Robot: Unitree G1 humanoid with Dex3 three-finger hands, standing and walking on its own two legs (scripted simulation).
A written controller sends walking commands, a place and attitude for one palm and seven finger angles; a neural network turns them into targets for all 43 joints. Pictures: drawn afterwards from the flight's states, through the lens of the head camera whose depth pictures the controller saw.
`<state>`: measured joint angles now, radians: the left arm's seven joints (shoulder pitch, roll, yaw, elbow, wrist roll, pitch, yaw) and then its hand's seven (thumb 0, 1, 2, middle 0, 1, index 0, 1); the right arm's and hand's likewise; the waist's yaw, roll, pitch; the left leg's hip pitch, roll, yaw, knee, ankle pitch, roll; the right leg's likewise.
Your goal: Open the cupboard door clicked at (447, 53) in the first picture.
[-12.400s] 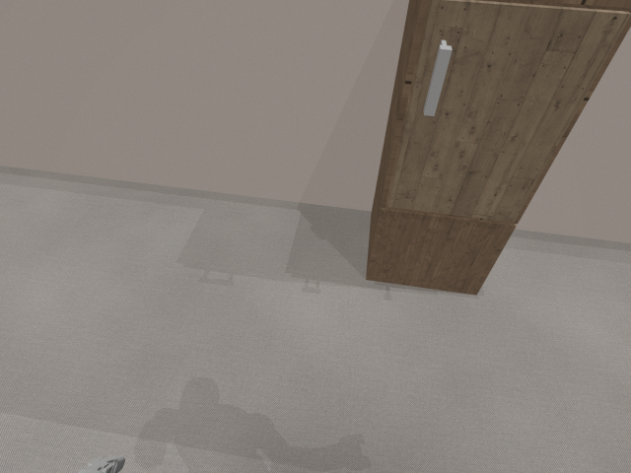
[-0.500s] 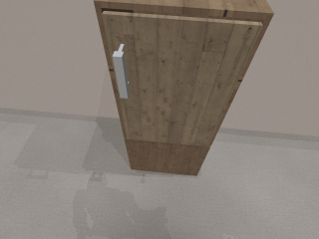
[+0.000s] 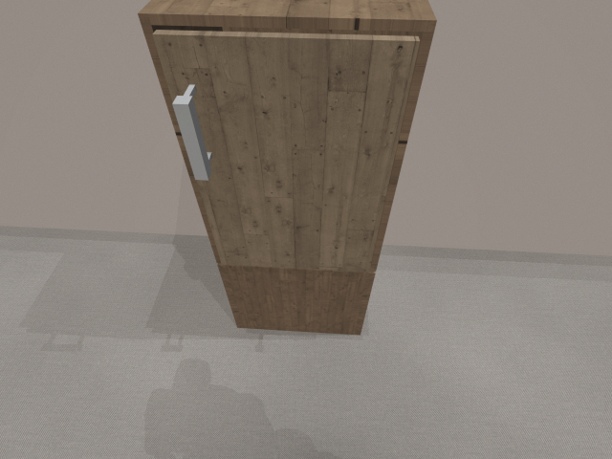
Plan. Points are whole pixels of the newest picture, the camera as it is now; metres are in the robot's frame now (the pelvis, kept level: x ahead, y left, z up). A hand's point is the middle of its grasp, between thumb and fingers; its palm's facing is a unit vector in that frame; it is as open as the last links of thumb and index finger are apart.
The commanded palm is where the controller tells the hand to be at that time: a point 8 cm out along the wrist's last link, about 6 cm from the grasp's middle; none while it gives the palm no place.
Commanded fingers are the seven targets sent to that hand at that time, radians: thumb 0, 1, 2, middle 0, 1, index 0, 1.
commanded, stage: come to a stop and stand still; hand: left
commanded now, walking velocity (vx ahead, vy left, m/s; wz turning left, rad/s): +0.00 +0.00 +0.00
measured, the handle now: (197, 133) +0.60 +0.23 +0.10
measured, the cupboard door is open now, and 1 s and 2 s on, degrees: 0 0 0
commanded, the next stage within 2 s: look again from close up in 0.54 s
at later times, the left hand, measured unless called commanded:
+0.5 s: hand out of the picture -0.06 +0.17 -0.17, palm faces +0.07 -0.98 -0.17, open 7.4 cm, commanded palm none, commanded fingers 0.00 0.90 0.90 -0.20 -0.30 -0.20 -0.30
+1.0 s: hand out of the picture +0.04 +0.22 -0.16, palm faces +0.03 -0.97 -0.25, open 7.3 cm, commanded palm none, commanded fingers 0.00 0.90 0.90 -0.20 -0.30 -0.20 -0.30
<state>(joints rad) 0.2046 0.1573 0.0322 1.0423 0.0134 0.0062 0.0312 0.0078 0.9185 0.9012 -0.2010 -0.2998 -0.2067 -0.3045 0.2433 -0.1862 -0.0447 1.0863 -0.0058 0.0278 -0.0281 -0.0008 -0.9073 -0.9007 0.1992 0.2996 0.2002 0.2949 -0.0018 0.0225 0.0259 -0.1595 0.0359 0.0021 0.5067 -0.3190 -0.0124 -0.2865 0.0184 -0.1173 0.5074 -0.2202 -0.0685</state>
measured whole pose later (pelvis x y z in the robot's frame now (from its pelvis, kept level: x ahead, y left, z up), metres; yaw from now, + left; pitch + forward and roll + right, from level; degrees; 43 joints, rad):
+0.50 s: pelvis -0.02 +0.01 +0.01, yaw -1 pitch +0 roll +0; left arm 0.33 0.12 0.03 1.15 0.01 0.02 0.03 0.01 0.91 0.90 -0.20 -0.30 -0.20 -0.30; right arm 0.38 -0.10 -0.01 1.14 -0.01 0.01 -0.04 0.00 -0.90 -0.90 0.20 0.30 0.20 0.30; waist 0.01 -0.01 0.01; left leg -0.15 0.01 0.02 0.41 -0.26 -0.01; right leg -0.27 0.00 -0.09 0.39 -0.12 -0.04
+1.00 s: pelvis +0.01 +0.04 +0.00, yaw -1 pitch -1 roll +1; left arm 0.27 0.14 0.01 1.11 0.01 -0.03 0.04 0.01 0.91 0.90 -0.20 -0.30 -0.20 -0.30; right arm 0.35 -0.14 0.02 1.08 -0.02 -0.04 -0.04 0.01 -0.92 -0.90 0.20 0.30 0.20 0.30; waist 0.00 0.05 -0.02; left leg -0.09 -0.03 0.04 0.45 -0.34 0.03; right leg -0.26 -0.04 -0.07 0.52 -0.24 -0.01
